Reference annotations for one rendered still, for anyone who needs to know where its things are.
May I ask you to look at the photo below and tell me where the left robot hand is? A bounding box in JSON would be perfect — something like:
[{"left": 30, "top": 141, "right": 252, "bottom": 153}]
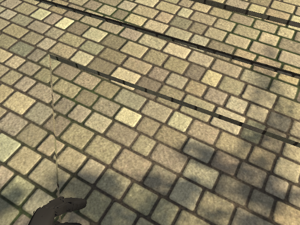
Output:
[{"left": 28, "top": 196, "right": 87, "bottom": 225}]

